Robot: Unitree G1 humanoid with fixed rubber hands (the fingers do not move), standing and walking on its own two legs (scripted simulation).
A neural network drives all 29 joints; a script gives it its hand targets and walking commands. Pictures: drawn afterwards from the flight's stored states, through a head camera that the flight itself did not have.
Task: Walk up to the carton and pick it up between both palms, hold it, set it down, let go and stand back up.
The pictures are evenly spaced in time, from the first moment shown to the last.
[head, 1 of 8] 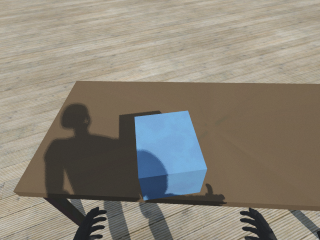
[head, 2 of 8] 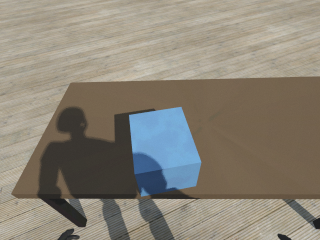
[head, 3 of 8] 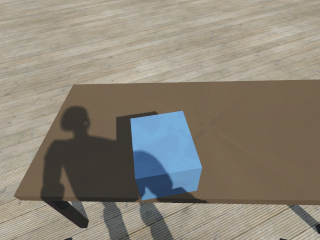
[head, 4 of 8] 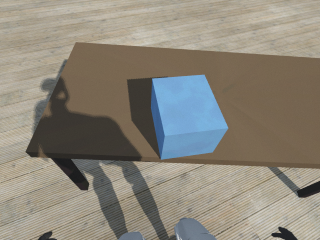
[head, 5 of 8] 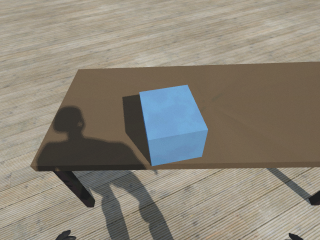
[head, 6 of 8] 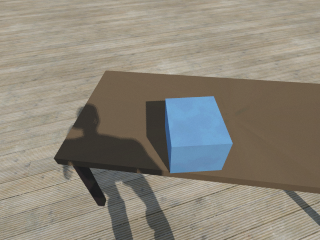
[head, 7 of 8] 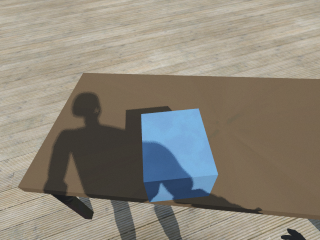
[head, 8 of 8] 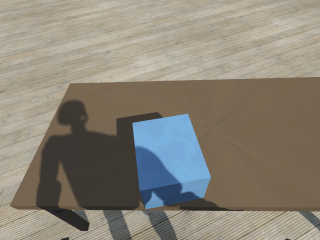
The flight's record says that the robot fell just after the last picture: no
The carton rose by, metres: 0.00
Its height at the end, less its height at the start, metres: +0.00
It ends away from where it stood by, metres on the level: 0.00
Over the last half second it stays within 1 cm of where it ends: yes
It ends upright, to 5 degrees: yes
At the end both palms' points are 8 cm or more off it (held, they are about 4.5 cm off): yes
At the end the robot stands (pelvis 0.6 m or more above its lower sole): yes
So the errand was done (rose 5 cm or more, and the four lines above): no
